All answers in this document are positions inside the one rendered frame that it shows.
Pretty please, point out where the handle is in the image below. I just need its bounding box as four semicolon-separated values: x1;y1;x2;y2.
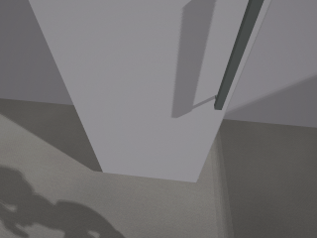
214;0;264;110

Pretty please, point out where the fridge door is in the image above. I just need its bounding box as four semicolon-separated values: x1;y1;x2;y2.
29;0;271;182

